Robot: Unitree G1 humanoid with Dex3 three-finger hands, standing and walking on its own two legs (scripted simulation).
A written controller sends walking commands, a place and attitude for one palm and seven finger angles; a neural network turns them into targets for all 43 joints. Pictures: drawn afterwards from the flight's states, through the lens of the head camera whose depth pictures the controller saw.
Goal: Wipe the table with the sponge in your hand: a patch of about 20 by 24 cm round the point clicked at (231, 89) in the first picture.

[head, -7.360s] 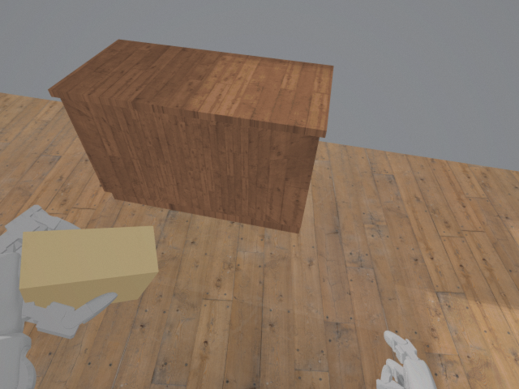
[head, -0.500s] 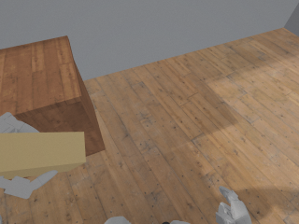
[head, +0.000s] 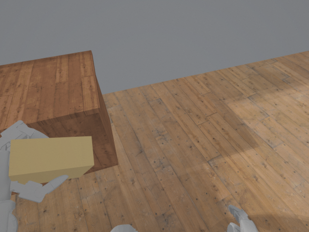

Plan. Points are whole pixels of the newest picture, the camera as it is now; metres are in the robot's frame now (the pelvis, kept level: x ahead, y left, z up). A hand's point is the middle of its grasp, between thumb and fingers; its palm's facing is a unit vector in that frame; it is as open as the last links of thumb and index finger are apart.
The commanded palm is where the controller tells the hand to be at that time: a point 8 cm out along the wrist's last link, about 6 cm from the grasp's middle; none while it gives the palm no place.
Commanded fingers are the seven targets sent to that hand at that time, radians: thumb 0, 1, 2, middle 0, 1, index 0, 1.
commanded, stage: take the last steps up to it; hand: left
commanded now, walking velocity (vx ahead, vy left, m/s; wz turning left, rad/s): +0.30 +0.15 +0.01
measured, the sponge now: (64, 160) +0.23 +0.19 +0.14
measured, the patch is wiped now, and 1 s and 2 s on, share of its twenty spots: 0.00 0.00 0.00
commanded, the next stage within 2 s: come to a stop and stand still in 0.86 s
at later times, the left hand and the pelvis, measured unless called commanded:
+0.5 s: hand (34, 121) +0.30 +0.27 +0.17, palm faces +0.37 -0.78 -0.50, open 9.9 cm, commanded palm +0.24 +0.33 +0.18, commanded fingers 0.00 0.10 1.30 -1.20 -1.60 -1.20 -1.60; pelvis +0.09 +0.05 -0.01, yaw +1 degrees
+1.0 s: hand (19, 91) +0.39 +0.35 +0.18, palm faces +0.38 -0.80 -0.47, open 9.9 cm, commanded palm +0.33 +0.39 +0.18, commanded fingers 0.00 0.10 1.30 -1.20 -1.60 -1.20 -1.60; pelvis +0.17 +0.12 -0.01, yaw +0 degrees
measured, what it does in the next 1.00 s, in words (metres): walks ahead: left foot, then right foot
